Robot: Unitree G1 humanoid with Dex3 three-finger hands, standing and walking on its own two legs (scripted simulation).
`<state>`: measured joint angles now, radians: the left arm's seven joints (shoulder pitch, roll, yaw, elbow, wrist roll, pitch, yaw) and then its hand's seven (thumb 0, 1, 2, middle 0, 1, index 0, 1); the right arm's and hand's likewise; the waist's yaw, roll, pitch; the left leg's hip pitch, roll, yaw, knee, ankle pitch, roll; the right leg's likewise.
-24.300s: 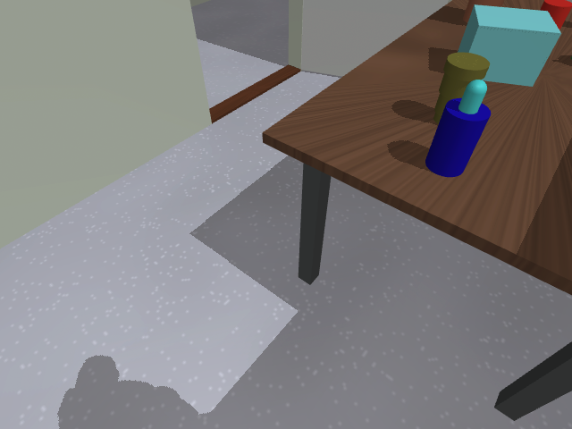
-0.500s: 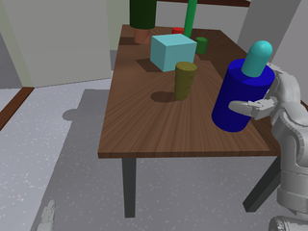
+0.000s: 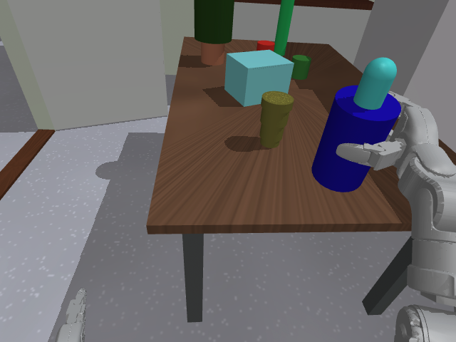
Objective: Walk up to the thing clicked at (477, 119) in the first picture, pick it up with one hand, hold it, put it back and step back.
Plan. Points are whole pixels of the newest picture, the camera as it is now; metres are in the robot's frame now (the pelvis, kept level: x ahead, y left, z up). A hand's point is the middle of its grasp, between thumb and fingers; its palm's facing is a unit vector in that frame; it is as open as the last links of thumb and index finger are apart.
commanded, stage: crouch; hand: right
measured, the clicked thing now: (356, 126) +0.36 -0.16 +0.27
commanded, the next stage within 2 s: lower in 1.40 s
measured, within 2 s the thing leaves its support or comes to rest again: neither
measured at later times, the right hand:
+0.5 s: hand (338, 141) +0.46 -0.20 +0.18, palm faces +0.21 +0.98 -0.02, open 11.6 cm
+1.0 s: hand (330, 139) +0.51 -0.21 +0.15, palm faces +0.20 +0.98 -0.01, open 11.7 cm
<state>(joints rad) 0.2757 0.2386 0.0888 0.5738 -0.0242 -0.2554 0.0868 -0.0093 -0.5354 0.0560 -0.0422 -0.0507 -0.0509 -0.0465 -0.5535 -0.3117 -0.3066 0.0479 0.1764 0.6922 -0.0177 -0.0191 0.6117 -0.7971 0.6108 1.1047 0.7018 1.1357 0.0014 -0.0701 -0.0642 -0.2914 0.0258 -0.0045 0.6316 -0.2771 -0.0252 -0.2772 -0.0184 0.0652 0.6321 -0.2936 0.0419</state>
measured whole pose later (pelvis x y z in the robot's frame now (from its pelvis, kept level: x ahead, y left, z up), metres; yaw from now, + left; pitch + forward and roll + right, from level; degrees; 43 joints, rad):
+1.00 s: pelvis +0.02 -0.01 -0.01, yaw +3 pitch +9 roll +1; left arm 0.30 0.24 0.04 0.42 0.01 -0.21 0.05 -0.01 -0.53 0.05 -0.05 -0.05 -0.06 -0.04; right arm -0.86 -0.46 -0.40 0.94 0.06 -0.02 0.03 -0.01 0.61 -0.80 0.61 1.09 0.71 1.13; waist 0.11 -0.01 -0.08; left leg -0.55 0.00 -0.04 0.70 -0.30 -0.03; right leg -0.54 -0.04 0.03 0.75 -0.36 0.03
